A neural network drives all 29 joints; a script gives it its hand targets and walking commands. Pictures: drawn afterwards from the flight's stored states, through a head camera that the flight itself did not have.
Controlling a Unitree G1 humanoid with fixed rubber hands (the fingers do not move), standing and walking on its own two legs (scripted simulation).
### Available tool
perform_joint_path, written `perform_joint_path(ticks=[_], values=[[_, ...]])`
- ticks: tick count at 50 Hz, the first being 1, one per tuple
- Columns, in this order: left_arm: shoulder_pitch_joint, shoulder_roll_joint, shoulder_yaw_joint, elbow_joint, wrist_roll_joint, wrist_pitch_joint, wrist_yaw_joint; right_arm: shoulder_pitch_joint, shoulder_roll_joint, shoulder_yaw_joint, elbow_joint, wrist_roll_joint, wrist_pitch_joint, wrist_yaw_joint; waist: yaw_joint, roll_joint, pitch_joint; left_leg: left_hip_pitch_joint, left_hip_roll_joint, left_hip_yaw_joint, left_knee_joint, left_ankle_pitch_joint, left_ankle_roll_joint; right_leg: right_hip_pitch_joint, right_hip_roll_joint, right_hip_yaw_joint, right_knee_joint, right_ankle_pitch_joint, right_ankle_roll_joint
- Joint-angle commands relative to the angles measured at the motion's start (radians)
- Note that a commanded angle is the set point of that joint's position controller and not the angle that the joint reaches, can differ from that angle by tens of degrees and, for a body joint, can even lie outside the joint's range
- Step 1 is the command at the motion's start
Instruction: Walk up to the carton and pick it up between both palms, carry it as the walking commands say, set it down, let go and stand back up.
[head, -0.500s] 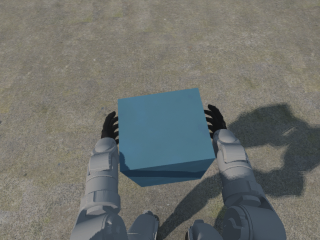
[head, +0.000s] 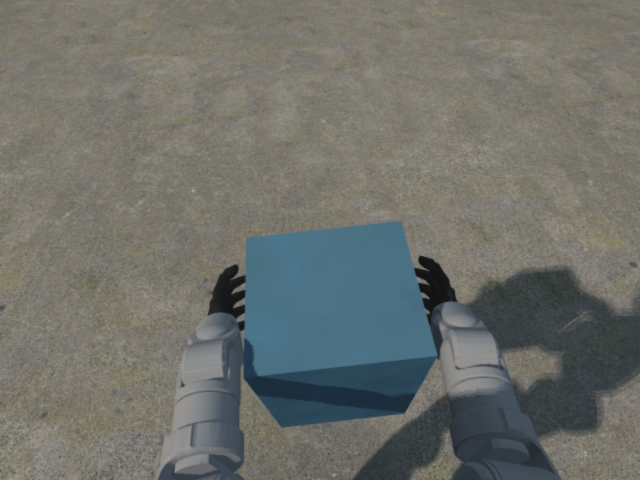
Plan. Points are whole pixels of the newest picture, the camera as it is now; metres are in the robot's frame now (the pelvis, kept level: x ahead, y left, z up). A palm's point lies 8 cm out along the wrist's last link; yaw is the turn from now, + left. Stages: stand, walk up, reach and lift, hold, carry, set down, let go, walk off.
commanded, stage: reach and lift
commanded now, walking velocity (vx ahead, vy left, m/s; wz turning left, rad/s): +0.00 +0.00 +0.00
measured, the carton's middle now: (334, 335) +0.31 +0.03 -0.04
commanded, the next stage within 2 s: hold in 1.70 s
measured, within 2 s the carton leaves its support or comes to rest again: neither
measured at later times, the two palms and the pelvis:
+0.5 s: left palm (215, 311) +0.28 +0.18 +0.05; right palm (453, 300) +0.31 -0.11 +0.06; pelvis +0.00 +0.00 +0.01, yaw +0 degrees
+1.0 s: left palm (235, 307) +0.29 +0.15 +0.05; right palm (472, 311) +0.30 -0.13 +0.05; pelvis +0.01 +0.00 +0.01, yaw +0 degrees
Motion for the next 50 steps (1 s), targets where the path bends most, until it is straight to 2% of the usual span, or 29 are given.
perform_joint_path(ticks=[1, 3, 4, 5, 6, 7, 8, 11, 12, 15, 18, 22, 23, 24, 26, 28, 29, 32, 35, 36, 38, 39, 41, 42, 44, 45, 48, 49, 50], values=[[-0.55, -1.007, -0.624, 0.023, -0.163, 0.057, -0.212, -0.551, 0.938, 0.502, -0.029, 0.176, 0.024, 0.216, -0.003, 0.038, -0.254, 0.307, -0.034, -0.006, -0.072, 0.193, -0.019, 0.02, 0.044, -0.005, -0.134, 0.151, -0.016], [-0.605, -0.999, -0.622, 0.004, -0.168, 0.068, -0.215, -0.609, 0.945, 0.519, -0.045, 0.191, 0.039, 0.222, 0.025, 0.021, -0.227, 0.292, -0.03, -0.003, -0.081, 0.119, -0.012, 0.018, 0.037, -0.001, -0.145, 0.082, -0.017], [-0.616, -1.01, -0.617, 0.018, -0.164, 0.078, -0.212, -0.623, 0.937, 0.505, -0.032, 0.193, 0.043, 0.223, 0.013, 0.043, -0.203, 0.289, -0.029, 0.005, -0.086, 0.067, -0.012, 0.011, 0.029, -0.001, -0.152, 0.036, -0.021], [-0.633, -1.016, -0.631, -0.005, -0.181, 0.082, -0.213, -0.618, 0.954, 0.522, -0.033, 0.192, 0.053, 0.223, 0.019, 0.004, -0.217, 0.314, -0.027, 0.004, -0.091, 0.066, -0.009, 0.022, 0.037, -0.005, -0.155, 0.039, -0.018], [-0.644, -1.036, -0.66, -0.037, -0.187, 0.087, -0.213, -0.625, 0.976, 0.541, -0.058, 0.208, 0.05, 0.226, 0.011, 0.039, -0.267, 0.33, -0.032, 0.012, -0.09, 0.072, -0.013, 0.041, 0.028, 0.0, -0.157, 0.043, -0.023], [-0.659, -1.019, -0.668, -0.057, -0.199, 0.093, -0.215, -0.622, 0.979, 0.557, -0.053, 0.217, 0.061, 0.227, 0.031, 0.011, -0.273, 0.337, -0.026, 0.007, -0.091, 0.093, -0.011, 0.047, 0.032, -0.005, -0.157, 0.059, -0.018], [-0.672, -1.023, -0.672, -0.065, -0.201, 0.105, -0.216, -0.622, 0.972, 0.538, -0.041, 0.21, 0.071, 0.228, 0.003, 0.019, -0.27, 0.344, -0.024, 0.007, -0.087, 0.072, -0.014, 0.036, 0.029, -0.003, -0.153, 0.044, -0.022], [-0.642, -1.013, -0.655, -0.057, -0.191, 0.143, -0.217, -0.629, 0.981, 0.539, -0.045, 0.222, 0.094, 0.231, 0.017, 0.047, -0.282, 0.37, -0.027, 0.018, -0.101, 0.087, -0.015, 0.052, 0.025, -0.004, -0.166, 0.045, -0.024], [-0.631, -1.016, -0.661, -0.059, -0.2, 0.154, -0.218, -0.608, 0.981, 0.544, -0.049, 0.219, 0.107, 0.229, 0.011, 0.028, -0.277, 0.393, -0.026, 0.017, -0.098, 0.095, -0.015, 0.051, 0.026, -0.01, -0.172, 0.049, -0.022], [-0.606, -0.995, -0.659, -0.083, -0.201, 0.188, -0.225, -0.54, 0.973, 0.517, -0.039, 0.216, 0.137, 0.223, -0.002, 0.056, -0.256, 0.401, -0.033, 0.025, -0.107, 0.133, -0.023, 0.083, 0.022, -0.003, -0.196, 0.084, -0.027], [-0.577, -0.98, -0.61, -0.026, -0.186, 0.213, -0.228, -0.564, 0.934, 0.471, -0.051, 0.188, 0.16, 0.219, -0.036, 0.036, -0.157, 0.378, -0.029, 0.016, -0.121, 0.126, -0.019, 0.062, 0.017, -0.006, -0.213, 0.08, -0.023], [-0.582, -0.969, -0.61, -0.053, -0.193, 0.221, -0.23, -0.549, 0.934, 0.47, -0.089, 0.194, 0.18, 0.208, -0.029, 0.035, -0.117, 0.371, -0.033, 0.02, -0.126, 0.13, -0.02, 0.09, 0.018, -0.011, -0.224, 0.102, -0.02], [-0.611, -0.969, -0.611, -0.061, -0.202, 0.219, -0.231, -0.551, 0.919, 0.459, -0.077, 0.185, 0.184, 0.207, -0.053, 0.016, -0.119, 0.384, -0.028, 0.013, -0.123, 0.114, -0.018, 0.08, 0.016, -0.014, -0.228, 0.081, -0.018], [-0.608, -0.968, -0.619, -0.076, -0.203, 0.216, -0.23, -0.556, 0.929, 0.469, -0.102, 0.196, 0.184, 0.208, -0.032, 0.023, -0.111, 0.361, -0.029, 0.013, -0.123, 0.131, -0.017, 0.093, 0.014, -0.013, -0.225, 0.103, -0.019], [-0.616, -0.966, -0.618, -0.082, -0.199, 0.213, -0.23, -0.58, 0.944, 0.493, -0.125, 0.209, 0.184, 0.21, -0.024, 0.017, -0.15, 0.363, -0.035, 0.022, -0.123, 0.115, -0.014, 0.119, 0.012, -0.015, -0.218, 0.108, -0.011], [-0.624, -0.973, -0.639, -0.084, -0.219, 0.208, -0.228, -0.598, 0.945, 0.512, -0.147, 0.218, 0.185, 0.208, -0.037, -0.019, -0.161, 0.378, -0.026, 0.013, -0.121, 0.104, -0.008, 0.102, 0.02, -0.024, -0.203, 0.099, -0.009], [-0.62, -0.972, -0.64, -0.096, -0.214, 0.207, -0.228, -0.597, 0.943, 0.521, -0.162, 0.221, 0.185, 0.209, -0.027, -0.006, -0.176, 0.383, -0.033, 0.018, -0.116, 0.129, -0.01, 0.104, 0.021, -0.021, -0.204, 0.118, -0.007], [-0.645, -0.982, -0.677, -0.119, -0.227, 0.203, -0.227, -0.597, 0.95, 0.539, -0.185, 0.233, 0.183, 0.206, -0.038, 0.019, -0.226, 0.386, -0.034, 0.024, -0.106, 0.129, -0.012, 0.115, 0.018, -0.014, -0.195, 0.132, -0.01], [-0.587, -0.96, -0.669, -0.114, -0.217, 0.207, -0.23, -0.552, 0.955, 0.547, -0.173, 0.233, 0.194, 0.202, -0.04, 0.007, -0.248, 0.383, -0.033, 0.019, -0.109, 0.148, -0.006, 0.142, 0.019, -0.015, -0.188, 0.166, -0.003], [-0.568, -0.974, -0.663, -0.102, -0.213, 0.212, -0.232, -0.544, 0.939, 0.539, -0.183, 0.222, 0.197, 0.201, -0.063, 0.02, -0.234, 0.385, -0.037, 0.023, -0.113, 0.145, -0.008, 0.141, 0.017, -0.013, -0.194, 0.174, -0.003], [-0.543, -0.953, -0.656, -0.11, -0.202, 0.212, -0.234, -0.492, 0.941, 0.539, -0.174, 0.214, 0.204, 0.202, -0.045, 0.002, -0.233, 0.402, -0.037, 0.023, -0.117, 0.181, -0.008, 0.143, 0.022, -0.014, -0.196, 0.215, 0.0], [-0.545, -0.957, -0.653, -0.116, -0.198, 0.213, -0.233, -0.488, 0.943, 0.538, -0.172, 0.221, 0.206, 0.204, -0.038, 0.05, -0.234, 0.394, -0.045, 0.028, -0.12, 0.171, -0.01, 0.156, 0.015, -0.004, -0.2, 0.22, -0.003], [-0.509, -0.94, -0.648, -0.114, -0.196, 0.219, -0.231, -0.457, 0.924, 0.525, -0.158, 0.21, 0.214, 0.203, -0.052, 0.022, -0.196, 0.4, -0.038, 0.016, -0.125, 0.193, -0.009, 0.152, 0.022, -0.011, -0.203, 0.24, -0.002], [-0.502, -0.949, -0.646, -0.111, -0.186, 0.224, -0.232, -0.464, 0.918, 0.525, -0.172, 0.208, 0.216, 0.202, -0.053, 0.047, -0.182, 0.392, -0.042, 0.023, -0.127, 0.18, -0.012, 0.152, 0.016, -0.008, -0.211, 0.22, -0.004], [-0.525, -0.937, -0.644, -0.125, -0.19, 0.225, -0.23, -0.441, 0.908, 0.512, -0.161, 0.194, 0.227, 0.203, -0.064, 0.018, -0.154, 0.408, -0.034, 0.014, -0.138, 0.154, -0.011, 0.129, 0.025, -0.016, -0.216, 0.191, -0.005], [-0.519, -0.949, -0.652, -0.122, -0.19, 0.225, -0.226, -0.456, 0.893, 0.516, -0.183, 0.206, 0.219, 0.206, -0.06, 0.059, -0.16, 0.402, -0.037, 0.016, -0.137, 0.171, -0.016, 0.143, 0.023, -0.014, -0.219, 0.207, -0.009], [-0.517, -0.958, -0.682, -0.158, -0.206, 0.222, -0.223, -0.453, 0.9, 0.54, -0.219, 0.21, 0.222, 0.208, -0.086, 0.022, -0.173, 0.421, -0.027, 0.001, -0.132, 0.198, -0.015, 0.138, 0.028, -0.023, -0.21, 0.225, -0.003], [-0.519, -0.961, -0.684, -0.166, -0.206, 0.223, -0.223, -0.433, 0.894, 0.54, -0.221, 0.214, 0.221, 0.21, -0.077, 0.048, -0.155, 0.4, -0.032, 0.005, -0.135, 0.211, -0.018, 0.146, 0.028, -0.021, -0.213, 0.241, -0.007], [-0.512, -0.978, -0.706, -0.177, -0.225, 0.22, -0.222, -0.432, 0.889, 0.554, -0.237, 0.223, 0.22, 0.212, -0.092, 0.031, -0.172, 0.405, -0.028, -0.001, -0.132, 0.23, -0.019, 0.146, 0.029, -0.024, -0.209, 0.249, -0.006]])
